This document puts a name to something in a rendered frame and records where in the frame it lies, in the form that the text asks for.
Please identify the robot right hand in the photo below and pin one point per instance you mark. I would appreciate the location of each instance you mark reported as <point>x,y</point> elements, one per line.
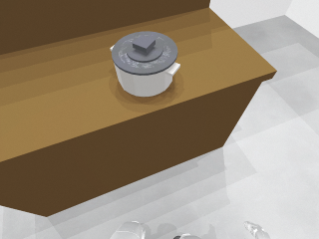
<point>256,230</point>

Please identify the table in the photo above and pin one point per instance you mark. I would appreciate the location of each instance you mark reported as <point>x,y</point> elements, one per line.
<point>69,132</point>

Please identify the knob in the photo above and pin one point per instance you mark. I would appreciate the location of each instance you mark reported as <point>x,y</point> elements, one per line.
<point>144,43</point>

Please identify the left robot thigh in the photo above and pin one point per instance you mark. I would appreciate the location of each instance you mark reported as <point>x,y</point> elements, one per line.
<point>130,230</point>

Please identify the pot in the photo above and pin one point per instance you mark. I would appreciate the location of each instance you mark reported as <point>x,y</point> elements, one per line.
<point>148,85</point>

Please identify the lid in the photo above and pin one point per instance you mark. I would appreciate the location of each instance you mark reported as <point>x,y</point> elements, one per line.
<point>135,62</point>

